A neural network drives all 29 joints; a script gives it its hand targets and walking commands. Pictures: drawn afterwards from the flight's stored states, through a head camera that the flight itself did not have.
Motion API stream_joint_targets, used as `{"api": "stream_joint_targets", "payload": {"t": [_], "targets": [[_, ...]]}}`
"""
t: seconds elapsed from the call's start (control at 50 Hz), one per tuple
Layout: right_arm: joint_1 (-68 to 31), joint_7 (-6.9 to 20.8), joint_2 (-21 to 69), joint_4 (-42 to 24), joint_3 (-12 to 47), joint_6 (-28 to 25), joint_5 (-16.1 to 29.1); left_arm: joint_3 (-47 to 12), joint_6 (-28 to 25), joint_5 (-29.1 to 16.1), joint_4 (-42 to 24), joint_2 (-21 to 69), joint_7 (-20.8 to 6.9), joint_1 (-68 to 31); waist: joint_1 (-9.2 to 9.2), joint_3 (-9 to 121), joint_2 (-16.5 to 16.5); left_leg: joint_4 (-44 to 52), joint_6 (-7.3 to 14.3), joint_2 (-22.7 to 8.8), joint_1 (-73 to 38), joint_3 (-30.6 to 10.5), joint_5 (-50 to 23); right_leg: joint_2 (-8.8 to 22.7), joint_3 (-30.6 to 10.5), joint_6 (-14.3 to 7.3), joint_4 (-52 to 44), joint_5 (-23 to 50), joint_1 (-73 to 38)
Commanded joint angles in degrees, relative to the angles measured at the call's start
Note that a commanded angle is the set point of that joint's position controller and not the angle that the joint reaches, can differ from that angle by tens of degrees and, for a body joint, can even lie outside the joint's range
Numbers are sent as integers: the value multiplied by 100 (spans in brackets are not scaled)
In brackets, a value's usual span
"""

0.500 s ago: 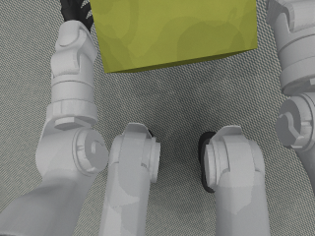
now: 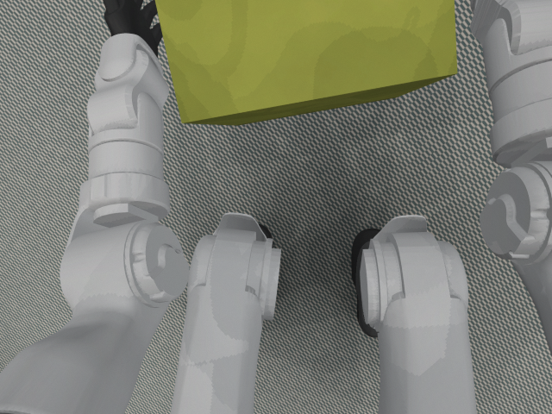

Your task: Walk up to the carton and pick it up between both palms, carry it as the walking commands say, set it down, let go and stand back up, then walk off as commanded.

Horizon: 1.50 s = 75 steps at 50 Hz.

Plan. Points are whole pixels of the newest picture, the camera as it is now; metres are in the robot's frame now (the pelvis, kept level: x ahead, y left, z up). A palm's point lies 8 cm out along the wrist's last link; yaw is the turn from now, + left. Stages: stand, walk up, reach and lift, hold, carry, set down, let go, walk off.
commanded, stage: set down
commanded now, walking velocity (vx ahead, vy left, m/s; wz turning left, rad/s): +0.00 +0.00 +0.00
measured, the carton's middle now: (299, 12) +0.56 +0.00 -0.25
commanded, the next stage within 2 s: none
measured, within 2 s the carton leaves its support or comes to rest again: neither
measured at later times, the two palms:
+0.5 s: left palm (134, 35) +0.52 +0.18 -0.16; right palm out of the picture +0.57 -0.18 -0.16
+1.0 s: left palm (137, 45) +0.52 +0.19 -0.18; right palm out of the picture +0.56 -0.22 -0.17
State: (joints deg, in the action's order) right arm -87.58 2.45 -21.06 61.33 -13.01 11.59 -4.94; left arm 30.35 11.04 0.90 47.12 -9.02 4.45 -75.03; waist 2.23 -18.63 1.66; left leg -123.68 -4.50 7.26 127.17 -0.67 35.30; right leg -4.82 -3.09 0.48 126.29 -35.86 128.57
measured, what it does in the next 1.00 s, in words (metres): stands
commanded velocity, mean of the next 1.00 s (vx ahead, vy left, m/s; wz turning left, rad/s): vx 0.00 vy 0.00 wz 0.00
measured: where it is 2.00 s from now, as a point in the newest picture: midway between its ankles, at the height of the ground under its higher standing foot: (310, 295)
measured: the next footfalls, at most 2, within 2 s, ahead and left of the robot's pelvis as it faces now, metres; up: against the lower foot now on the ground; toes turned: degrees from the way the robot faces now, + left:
none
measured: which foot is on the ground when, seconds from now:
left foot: down 0.00-1.00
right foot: down 0.00-1.00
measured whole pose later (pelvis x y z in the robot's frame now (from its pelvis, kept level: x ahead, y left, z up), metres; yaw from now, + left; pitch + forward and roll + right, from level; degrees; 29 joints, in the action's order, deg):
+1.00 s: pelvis -0.01 +0.00 -0.01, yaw +0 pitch +36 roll +4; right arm -90.4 0.4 -31.4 70.9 -0.9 5.0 10.3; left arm 16.6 4.5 -8.6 61.0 -15.5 7.1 -80.6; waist 3.3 -22.9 1.1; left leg -124.7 -3.6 5.0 126.7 0.2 34.2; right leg -4.1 -2.2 0.1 127.3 -35.1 127.9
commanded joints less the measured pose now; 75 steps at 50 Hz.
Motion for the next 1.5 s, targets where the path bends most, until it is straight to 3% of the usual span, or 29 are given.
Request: {"api": "stream_joint_targets", "payload": {"t": [0.0,0.28,0.42,0.5,0.58,0.64,0.72,0.8,1.04,1.14,1.3,1.48], "targets": [[-1367,1174,4201,155,1215,123,218,-2177,186,-296,149,3977,-1341,-2964,-192,4712,-482,797,196,-8,-1660,493,-1534,70,204,-294,-1122,1818,-2530],[-1412,1125,3838,213,1063,124,96,-1930,183,-178,323,3639,-1329,-2865,-181,4474,-496,740,161,-56,-1587,511,-1386,114,177,-276,-1128,1649,-2601],[-1423,958,3012,272,926,10,88,-1718,79,-141,363,2946,-1128,-2658,-156,4568,-504,727,95,-94,-1774,532,-1431,174,230,-221,-1118,1593,-2704],[-1362,711,2033,322,762,-127,106,-1449,-56,-121,443,2078,-870,-2356,-143,4702,-512,725,48,-131,-1959,552,-1477,227,259,-155,-1123,1594,-2849],[-1398,210,249,321,576,-349,213,-1020,-307,-130,601,524,-374,-1872,-83,4971,-519,734,-9,-183,-2276,579,-1574,297,267,-65,-1132,1642,-3155],[-1494,-184,-990,221,694,-546,557,-904,-513,-366,704,-621,-14,-1590,-2,5260,-582,710,-19,-245,-2446,562,-1729,363,216,-30,-1109,1753,-3333],[-2075,-350,-1395,-69,1126,-745,1114,-1134,-681,-800,736,-1027,181,-1798,219,5807,-748,652,25,-320,-2515,486,-2189,390,76,0,-976,2226,-3575],[-2046,-327,-1493,34,1251,-778,1413,-1269,-754,-961,818,-1238,263,-1806,284,6078,-882,644,92,-410,-2574,447,-2368,412,41,36,-920,2389,-3586],[-1756,-123,-1788,538,1084,-733,1559,-1363,-716,-998,804,-1534,215,-1801,305,5810,-656,661,107,-523,-2667,355,-2297,479,66,-4,-854,2098,-3027],[-1885,-86,-1926,209,1019,-695,1556,-1356,-654,-1079,623,-1621,179,-1802,312,6083,-752,664,138,-518,-2749,374,-2308,479,87,2,-854,2167,-3330],[-1680,-118,-2123,-820,843,-358,1450,-1269,-322,-1201,-357,-1796,328,-1545,301,8112,-936,989,201,-399,-3484,612,-2519,386,239,14,-1151,2579,-4549],[-1251,92,-1993,-938,525,-42,1138,-1079,6,-989,-631,-1565,246,-1150,264,7652,-878,1922,188,-354,-3360,637,-2118,316,312,-39,-2098,2170,-4328]]}}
